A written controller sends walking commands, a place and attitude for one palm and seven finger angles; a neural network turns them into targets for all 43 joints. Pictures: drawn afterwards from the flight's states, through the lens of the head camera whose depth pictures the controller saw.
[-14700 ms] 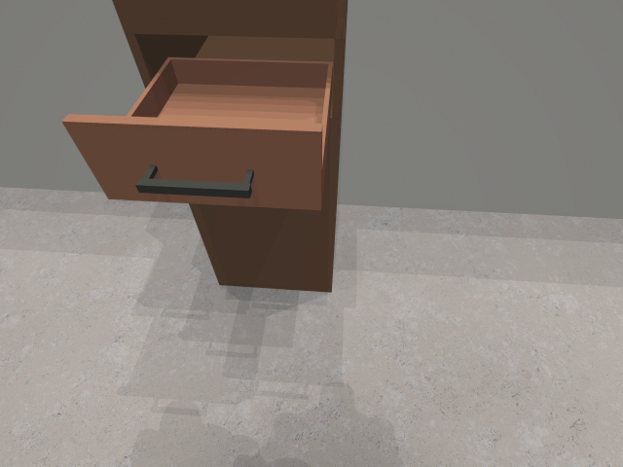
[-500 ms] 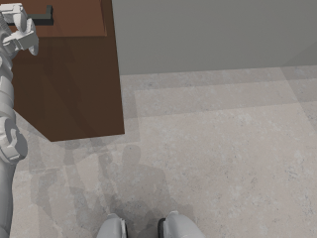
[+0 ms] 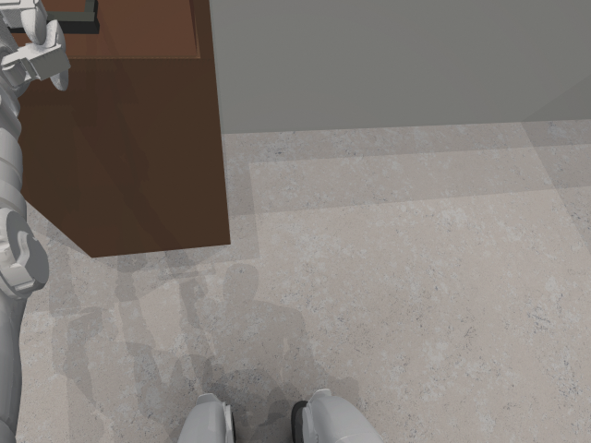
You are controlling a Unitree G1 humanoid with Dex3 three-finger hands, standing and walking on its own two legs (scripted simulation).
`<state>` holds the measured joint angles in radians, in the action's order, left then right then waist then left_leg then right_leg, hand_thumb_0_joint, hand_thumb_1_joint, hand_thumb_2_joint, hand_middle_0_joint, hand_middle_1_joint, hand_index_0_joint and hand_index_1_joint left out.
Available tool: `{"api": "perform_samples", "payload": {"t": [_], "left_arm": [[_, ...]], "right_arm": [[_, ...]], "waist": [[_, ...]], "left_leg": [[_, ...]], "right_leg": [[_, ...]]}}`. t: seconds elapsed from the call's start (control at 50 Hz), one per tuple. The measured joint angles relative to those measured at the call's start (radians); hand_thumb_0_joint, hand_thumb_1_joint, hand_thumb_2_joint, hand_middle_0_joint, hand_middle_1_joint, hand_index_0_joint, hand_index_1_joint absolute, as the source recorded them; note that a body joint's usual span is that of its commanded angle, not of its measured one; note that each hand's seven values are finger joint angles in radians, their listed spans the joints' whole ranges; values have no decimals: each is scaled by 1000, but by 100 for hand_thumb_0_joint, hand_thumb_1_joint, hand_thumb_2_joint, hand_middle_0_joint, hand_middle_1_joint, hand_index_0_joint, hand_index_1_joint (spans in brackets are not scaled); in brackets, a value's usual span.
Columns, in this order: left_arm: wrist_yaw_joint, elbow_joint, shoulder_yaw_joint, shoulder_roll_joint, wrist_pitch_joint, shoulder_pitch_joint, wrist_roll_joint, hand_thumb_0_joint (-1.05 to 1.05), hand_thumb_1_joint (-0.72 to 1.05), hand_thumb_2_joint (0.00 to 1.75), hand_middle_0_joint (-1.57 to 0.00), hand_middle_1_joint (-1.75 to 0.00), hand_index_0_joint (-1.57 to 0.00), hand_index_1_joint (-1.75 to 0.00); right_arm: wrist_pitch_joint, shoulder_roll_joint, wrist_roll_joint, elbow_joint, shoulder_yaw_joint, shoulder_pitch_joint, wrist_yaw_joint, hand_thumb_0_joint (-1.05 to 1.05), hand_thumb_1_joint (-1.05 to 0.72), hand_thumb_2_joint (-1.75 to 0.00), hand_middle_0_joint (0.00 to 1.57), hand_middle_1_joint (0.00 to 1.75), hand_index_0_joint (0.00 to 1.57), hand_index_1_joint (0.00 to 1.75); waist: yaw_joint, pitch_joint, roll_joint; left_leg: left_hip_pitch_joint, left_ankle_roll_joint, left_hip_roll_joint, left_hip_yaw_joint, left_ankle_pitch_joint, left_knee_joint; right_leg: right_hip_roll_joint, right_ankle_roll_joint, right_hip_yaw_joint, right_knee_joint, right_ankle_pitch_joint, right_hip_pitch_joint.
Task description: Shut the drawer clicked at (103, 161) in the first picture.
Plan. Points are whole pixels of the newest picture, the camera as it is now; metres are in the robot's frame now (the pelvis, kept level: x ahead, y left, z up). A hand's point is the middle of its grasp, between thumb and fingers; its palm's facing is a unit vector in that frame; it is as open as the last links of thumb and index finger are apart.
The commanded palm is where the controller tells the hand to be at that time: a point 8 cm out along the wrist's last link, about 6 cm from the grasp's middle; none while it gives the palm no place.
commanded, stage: pull the fist back off the drawer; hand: left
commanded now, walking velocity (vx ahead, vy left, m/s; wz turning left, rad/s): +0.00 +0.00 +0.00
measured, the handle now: (14, 11) +0.63 +0.27 +0.13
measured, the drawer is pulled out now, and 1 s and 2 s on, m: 0.00 0.00 0.00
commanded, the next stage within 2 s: draw the hand back to the body in 0.56 s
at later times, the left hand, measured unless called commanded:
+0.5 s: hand (72, 58) +0.55 +0.20 +0.13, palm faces +0.03 -1.00 +0.00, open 3.2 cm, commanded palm +0.52 +0.24 +0.13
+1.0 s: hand (36, 115) +0.46 +0.21 +0.15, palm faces +0.05 -1.00 +0.00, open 3.3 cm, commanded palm +0.42 +0.26 +0.16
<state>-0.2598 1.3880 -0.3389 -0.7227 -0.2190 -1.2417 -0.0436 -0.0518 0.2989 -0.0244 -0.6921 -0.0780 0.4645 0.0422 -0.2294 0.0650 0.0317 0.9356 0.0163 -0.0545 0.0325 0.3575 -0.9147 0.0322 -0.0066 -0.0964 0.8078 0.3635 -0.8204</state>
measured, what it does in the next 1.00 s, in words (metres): stands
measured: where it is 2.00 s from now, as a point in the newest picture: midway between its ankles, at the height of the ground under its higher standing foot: outside the picture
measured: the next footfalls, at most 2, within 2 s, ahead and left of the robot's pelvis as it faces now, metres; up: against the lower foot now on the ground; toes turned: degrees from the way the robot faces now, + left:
none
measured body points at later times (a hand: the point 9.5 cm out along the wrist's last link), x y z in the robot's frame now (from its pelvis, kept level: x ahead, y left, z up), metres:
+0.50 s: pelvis +0.02 -0.01 +0.01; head +0.13 +0.01 +0.45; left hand +0.54 +0.25 +0.14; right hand -0.02 -0.26 -0.10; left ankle +0.03 +0.10 -0.69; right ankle +0.00 -0.12 -0.69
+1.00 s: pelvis +0.05 -0.01 +0.03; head +0.09 -0.01 +0.48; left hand +0.45 +0.26 +0.15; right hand +0.13 -0.27 -0.08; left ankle +0.03 +0.10 -0.69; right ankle +0.00 -0.12 -0.69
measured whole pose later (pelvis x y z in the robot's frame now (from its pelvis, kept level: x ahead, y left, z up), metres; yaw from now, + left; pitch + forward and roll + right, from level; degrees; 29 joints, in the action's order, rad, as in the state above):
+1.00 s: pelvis +0.05 -0.01 +0.03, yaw -1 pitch +11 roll -2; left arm -0.28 0.64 -0.38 -0.40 -0.13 -0.47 -0.22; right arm 0.06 0.27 0.05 -0.57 -0.02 0.35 0.02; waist -0.07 0.11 0.04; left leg 0.53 0.01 -0.05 -0.04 0.38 -0.73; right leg 0.03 -0.01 -0.03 0.66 0.39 -0.46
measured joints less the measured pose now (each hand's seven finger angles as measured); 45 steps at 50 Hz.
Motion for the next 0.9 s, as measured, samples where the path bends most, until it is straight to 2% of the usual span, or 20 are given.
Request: {"api": "perform_samples", "payload": {"t": [0.28,0.46,0.54,0.7,0.8,0.9], "left_arm": [[-2,-31,-56,13,-7,50,15,1,75,95,-139,-160,-139,-160],[-7,-161,-113,95,-25,220,-19,2,86,91,-139,-160,-139,-160],[-5,-213,-117,128,-28,298,-30,2,88,90,-139,-160,-139,-160],[-10,-231,-108,153,-41,333,-45,2,90,90,-140,-160,-139,-160],[-36,-387,-96,203,-34,455,-94,2,91,90,-139,-160,-139,-160],[-43,-590,-67,279,34,640,-154,2,91,90,-139,-160,-139,-160]], "right_arm": [[37,-15,-1,29,9,9,-22,0,-90,-90,21,30,20,30],[83,-23,14,49,27,18,-37,0,-90,-90,21,30,20,30],[100,-24,25,65,37,10,-36,0,-90,-90,21,30,20,30],[109,-23,35,68,46,-42,-28,0,-90,-90,21,30,20,30],[121,-19,45,83,63,-55,-31,0,-90,-90,20,29,20,30],[127,-20,67,107,67,-70,-33,1,-90,-90,20,29,20,30]], "waist": [[6,3,5],[32,26,7],[47,30,9],[73,29,2],[102,46,5],[136,56,10]], "left_leg": [[-21,-6,-10,-7,8,1],[-106,-7,-19,-42,22,43],[-155,-7,-19,-54,30,62],[-199,-9,-11,-53,37,79],[-245,-9,-10,-65,40,106],[-336,-7,-4,-75,35,156]], "right_leg": [[9,-7,9,3,6,14],[17,-6,44,-29,11,80],[16,-5,56,-42,18,122],[9,-6,54,-52,33,165],[8,-5,66,-75,33,204],[3,-3,75,-119,28,291]]}}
